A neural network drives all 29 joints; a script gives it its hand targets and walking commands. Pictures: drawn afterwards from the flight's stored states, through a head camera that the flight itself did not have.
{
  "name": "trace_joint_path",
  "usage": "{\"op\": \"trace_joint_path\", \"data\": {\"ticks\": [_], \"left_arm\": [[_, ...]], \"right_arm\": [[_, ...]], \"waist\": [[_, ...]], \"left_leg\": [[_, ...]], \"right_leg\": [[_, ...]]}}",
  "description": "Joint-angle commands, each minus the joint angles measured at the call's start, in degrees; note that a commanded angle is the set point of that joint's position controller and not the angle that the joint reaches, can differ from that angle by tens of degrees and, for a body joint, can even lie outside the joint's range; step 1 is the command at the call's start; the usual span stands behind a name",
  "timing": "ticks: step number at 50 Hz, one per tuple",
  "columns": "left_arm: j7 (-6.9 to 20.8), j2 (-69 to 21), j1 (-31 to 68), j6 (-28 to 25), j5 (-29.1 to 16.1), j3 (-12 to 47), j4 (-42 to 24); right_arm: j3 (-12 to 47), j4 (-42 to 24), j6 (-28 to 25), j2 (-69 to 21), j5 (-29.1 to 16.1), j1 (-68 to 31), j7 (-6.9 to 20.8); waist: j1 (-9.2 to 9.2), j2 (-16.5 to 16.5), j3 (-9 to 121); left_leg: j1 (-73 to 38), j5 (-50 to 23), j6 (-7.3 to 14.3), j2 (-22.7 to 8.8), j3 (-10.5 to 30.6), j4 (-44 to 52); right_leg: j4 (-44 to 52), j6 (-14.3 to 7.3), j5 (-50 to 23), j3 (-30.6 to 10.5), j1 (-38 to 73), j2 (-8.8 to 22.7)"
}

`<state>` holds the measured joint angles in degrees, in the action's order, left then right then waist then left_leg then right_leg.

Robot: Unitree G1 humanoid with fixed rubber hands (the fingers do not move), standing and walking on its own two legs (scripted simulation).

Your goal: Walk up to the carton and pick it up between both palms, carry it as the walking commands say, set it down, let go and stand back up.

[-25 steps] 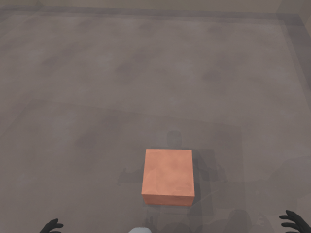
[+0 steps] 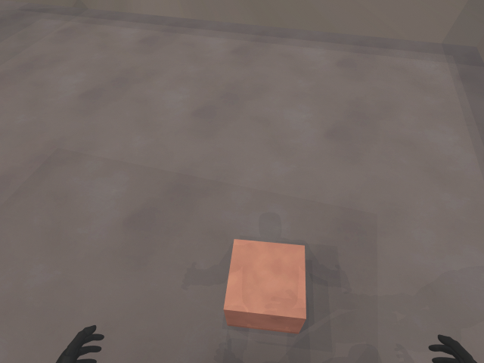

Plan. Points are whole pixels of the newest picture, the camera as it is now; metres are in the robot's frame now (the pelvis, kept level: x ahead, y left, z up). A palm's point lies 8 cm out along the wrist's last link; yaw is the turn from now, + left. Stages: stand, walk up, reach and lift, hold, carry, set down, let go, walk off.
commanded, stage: walk up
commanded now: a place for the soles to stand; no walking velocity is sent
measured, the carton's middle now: (265, 285) +0.48 -0.02 -0.66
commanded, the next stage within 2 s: reach and lift in 1.74 s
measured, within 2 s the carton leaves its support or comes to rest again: neither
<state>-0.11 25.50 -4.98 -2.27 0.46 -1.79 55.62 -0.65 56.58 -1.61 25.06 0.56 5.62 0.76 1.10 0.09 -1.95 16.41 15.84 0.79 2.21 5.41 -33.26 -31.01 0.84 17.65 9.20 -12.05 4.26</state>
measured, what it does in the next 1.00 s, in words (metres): stands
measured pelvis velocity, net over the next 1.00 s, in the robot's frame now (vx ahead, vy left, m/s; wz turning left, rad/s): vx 0.03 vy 0.01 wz -0.03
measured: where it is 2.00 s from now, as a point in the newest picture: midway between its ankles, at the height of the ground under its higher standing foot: outside the picture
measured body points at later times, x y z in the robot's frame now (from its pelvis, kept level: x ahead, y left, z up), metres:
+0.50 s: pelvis +0.03 +0.02 +0.01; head +0.05 +0.01 +0.46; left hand +0.11 +0.35 -0.10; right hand +0.18 -0.30 -0.10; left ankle +0.03 +0.12 -0.73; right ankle +0.03 -0.11 -0.73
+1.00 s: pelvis +0.03 +0.01 +0.02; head +0.04 +0.01 +0.46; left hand +0.15 +0.33 -0.10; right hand +0.14 -0.33 -0.09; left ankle +0.03 +0.12 -0.73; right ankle +0.03 -0.11 -0.73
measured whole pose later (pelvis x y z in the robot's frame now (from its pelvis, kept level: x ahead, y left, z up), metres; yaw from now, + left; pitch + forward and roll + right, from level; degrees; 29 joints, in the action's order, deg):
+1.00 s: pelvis +0.03 +0.01 +0.02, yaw -2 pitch -1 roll +0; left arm 0.2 23.7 -3.9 -0.3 0.8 -1.3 61.5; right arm -1.4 63.3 -2.0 23.7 0.6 1.6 -0.5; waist -0.2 -0.9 -2.4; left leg 6.5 11.1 0.9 0.7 -1.8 -19.0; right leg -20.6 -0.4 11.5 -0.8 -7.7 -0.2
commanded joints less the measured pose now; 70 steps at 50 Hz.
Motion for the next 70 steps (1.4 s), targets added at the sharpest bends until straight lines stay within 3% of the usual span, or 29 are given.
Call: {"op": "trace_joint_path", "data": {"ticks": [1, 2, 4, 5, 6, 7, 8, 9, 10, 11, 12, 13, 14, 16, 17, 18, 19, 20, 21, 24, 28, 41, 42, 47, 54, 70], "left_arm": [[-0.6, 11.5, -0.6, -1.1, 0.1, -2.5, -1.6], [-0.9, 12.8, -2.4, -1.4, 0.5, -3.0, -0.8], [-1.4, 15.7, -3.7, -1.7, 1.0, -3.9, -0.8], [-1.5, 16.0, -2.1, -1.8, 1.0, -4.1, -1.7], [-1.4, 15.4, -1.4, -1.8, 1.1, -3.9, -2.2], [-1.3, 14.9, -0.4, -1.8, 1.0, -3.5, -2.4], [-1.2, 13.8, 0.8, -1.6, 0.8, -2.9, -2.6], [-1.0, 11.3, 1.3, -1.3, 0.7, -2.1, -3.1], [-0.9, 9.0, 0.6, -0.8, 0.0, -1.6, -3.5], [-1.1, 7.9, 0.2, -0.2, -0.8, -1.0, -3.1], [-1.2, 8.7, -0.2, 0.0, -0.8, -1.0, -2.8], [-1.3, 9.4, -0.5, -0.1, -0.7, -1.2, -2.3], [-1.4, 9.9, -1.2, -0.3, -0.6, -1.4, -1.8], [-1.4, 9.0, -3.8, -0.8, -0.4, -1.0, -0.1], [-1.4, 8.3, -5.0, -1.0, -0.3, -0.9, 0.9], [-1.5, 8.3, -5.2, -1.2, 0.0, -0.9, 1.4], [-1.6, 10.7, -3.6, -1.6, 0.5, -1.1, 0.9], [-1.4, 13.1, -0.8, -1.7, 0.5, -1.5, 0.8], [-1.2, 12.7, 0.6, -1.6, 0.3, -1.3, 0.7], [-1.2, 9.7, 0.4, -1.3, -0.6, -0.5, 1.6], [-1.2, 9.0, 0.9, -1.1, -0.5, -0.3, 2.6], [-1.3, 8.8, 3.7, -0.4, -0.1, -0.6, 3.3], [-0.6, 8.2, 3.7, 0.7, 0.3, -0.8, 3.4], [0.2, 7.8, 2.8, 1.6, 0.3, -1.1, 3.6], [0.4, 8.1, 2.2, 1.5, 0.4, -1.6, 4.1], [0.4, 8.0, 1.9, 1.7, 0.3, -1.9, 3.5]], "right_arm": [[-2.8, -3.2, 0.4, 12.5, 0.8, -3.8, 0.3], [-2.7, -3.7, 0.9, 11.6, 0.8, -5.0, 0.7], [-2.7, -4.5, 1.5, 9.9, 0.7, -5.2, 1.1], [-2.9, -4.7, 1.7, 9.9, 0.9, -4.0, 1.3], [-3.0, -4.7, 1.6, 9.6, 1.1, -3.2, 1.6], [-3.0, -4.4, 1.5, 8.9, 1.2, -2.2, 1.8], [-3.3, -3.5, 1.3, 8.6, 1.3, -0.7, 1.9], [-3.8, -3.1, 1.0, 10.7, 1.5, -0.2, 1.8], [-4.3, -3.3, 0.6, 13.4, 1.6, 0.3, 1.8], [-4.0, -3.3, 0.5, 13.3, 0.9, 1.1, 1.7], [-4.0, -3.4, 0.5, 13.1, 0.8, 1.2, 1.3], [-4.0, -3.8, 0.6, 13.0, 0.6, 0.8, 0.7], [-4.0, -4.1, 0.7, 12.8, 0.5, -0.3, 0.2], [-3.6, -4.6, 0.7, 11.6, 0.3, -4.4, -0.3], [-3.3, -4.6, 0.9, 11.0, 0.0, -6.5, -0.2], [-2.8, -4.2, 1.2, 9.9, -0.4, -7.1, -0.1], [-2.1, -3.9, 1.4, 8.1, -1.0, -7.1, -0.1], [-2.3, -2.9, 1.5, 8.3, -1.0, -5.7, -0.1], [-2.4, -1.8, 1.4, 8.5, -0.6, -5.2, -0.2], [-2.7, -0.1, 0.8, 9.2, -0.4, -5.9, -0.2], [-2.5, 1.5, 0.8, 8.7, -0.6, -7.4, -0.3], [-2.6, 3.5, 0.9, 8.5, -0.2, -8.2, -0.4], [-2.6, 3.8, -0.3, 8.9, -0.3, -7.8, -1.0], [-2.6, 3.9, -1.1, 9.7, 0.1, -8.0, -1.6], [-2.4, 4.4, -1.1, 9.2, 0.1, -7.0, -1.7], [-2.7, 4.4, -0.9, 8.6, 0.3, -4.8, -1.9]], "waist": [[1.0, 4.7, 4.6], [1.66, 2.2, 4.1], [1.56, -5.0, 2.4], [0.66, -6.8, 1.6], [-0.01, -6.7, 1.1], [-1.15, -6.2, 0.9], [-2.41, -5.5, 1.2], [-2.61, 0.2, 0.9], [-2.42, 7.3, 2.2], [-2.66, 9.3, 3.9], [-3.06, 8.3, 3.7], [-3.02, 7.3, 3.3], [-2.4, 6.7, 2.8], [-0.25, 6.8, 3.2], [0.91, 5.8, 3.6], [1.18, 4.2, 4.5], [0.41, -0.5, 4.6], [-1.49, -3.1, 3.4], [-2.08, -3.0, 3.2], [-1.04, -1.3, 4.7], [-0.78, -0.9, 5.5], [-0.72, -0.1, 4.8], [-1.37, -2.3, 5.1], [-0.82, 1.4, 4.2], [-1.27, 0.4, 3.7], [-1.76, -1.1, 3.3]], "left_leg": [[4.5, -10.8, 4.8, -6.2, 8.5, 6.8], [7.7, -9.3, 4.1, -5.0, 6.7, 3.9], [11.8, -3.4, 1.7, -2.4, 0.7, -4.5], [11.5, 4.6, 1.2, -3.2, -0.3, -7.0], [9.9, 9.0, 1.2, -4.2, -0.6, -5.9], [6.7, 8.6, 1.5, -5.0, -1.0, -0.6], [0.6, 3.2, 1.8, -4.2, -1.2, 4.9], [-3.0, -5.5, 2.7, -5.5, 4.1, 9.5], [-6.4, -8.5, 6.3, -10.8, 14.4, 13.0], [-9.2, -7.8, 10.4, -13.4, 18.5, 14.9], [-11.9, -7.5, 12.2, -15.0, 19.0, 15.0], [-12.9, -8.8, 12.8, -15.6, 18.5, 14.4], [-12.6, -10.7, 11.9, -15.2, 16.8, 13.9], [-8.7, -15.9, 9.2, -13.3, 10.9, 12.1], [-5.3, -16.4, 7.3, -12.1, 7.7, 11.1], [-1.7, -15.1, 5.0, -10.9, 5.8, 10.5], [-1.4, -10.4, 2.5, -8.1, 3.6, 9.4], [-3.6, -5.7, 1.4, -5.7, 1.7, 9.5], [-5.6, -5.6, 1.3, -5.8, 1.3, 10.6], [-10.1, -15.4, 2.3, -8.0, 2.0, 12.0], [-10.8, -19.1, 1.9, -8.5, 1.0, 13.3], [-11.5, -16.2, 1.4, -9.0, -0.4, 16.4], [-12.1, -16.3, 1.4, -10.7, 1.1, 17.4], [-10.4, -13.1, 1.8, -11.4, 1.1, 17.9], [-11.6, -9.5, 1.2, -10.5, -0.8, 17.4], [-13.1, -9.9, 0.6, -10.5, -3.4, 16.7]], "right_leg": [[5.7, -3.9, 0.4, -7.6, 7.5, 4.1], [7.7, -5.3, 0.4, -10.0, 9.6, 6.7], [12.8, -10.6, -1.2, -16.2, 10.7, 16.1], [13.1, -12.9, -5.3, -17.5, 8.5, 19.8], [12.0, -13.4, -9.1, -17.0, 6.1, 20.9], [9.7, -11.8, -10.5, -13.9, 4.0, 19.3], [6.8, -9.1, -10.2, -9.8, 0.2, 15.7], [2.3, -4.8, -6.8, -4.1, -4.0, 9.2], [-4.6, -1.3, 2.3, -0.8, -7.5, 2.0], [-6.3, -0.6, 11.4, -2.9, -8.8, -0.8], [-9.1, -1.0, 15.2, -4.9, -11.2, -1.3], [-9.8, -1.5, 15.2, -6.6, -12.7, -1.4], [-8.5, -1.9, 13.1, -7.8, -12.6, -1.2], [-1.4, -2.1, 5.9, -8.0, -5.7, -1.4], [4.8, -1.9, -1.9, -7.8, 0.0, -1.8], [8.4, -1.9, -8.3, -9.4, 6.0, -0.5], [12.3, -3.2, -11.1, -15.5, 6.1, 4.4], [11.7, -5.2, -12.5, -18.7, 3.3, 7.1], [10.6, -5.2, -14.6, -18.0, 2.3, 7.3], [9.3, -2.9, -18.0, -13.6, 2.9, 4.0], [10.1, -2.4, -21.6, -13.2, 6.0, 3.7], [12.3, -2.4, -20.3, -14.1, 6.6, 3.7], [11.2, -2.7, -17.8, -13.5, 5.4, 1.9], [11.7, -2.8, -15.2, -14.4, 5.2, 1.7], [13.6, -3.3, -15.0, -16.5, 3.7, 2.3], [14.7, -3.7, -16.9, -18.8, 3.1, 2.2]]}}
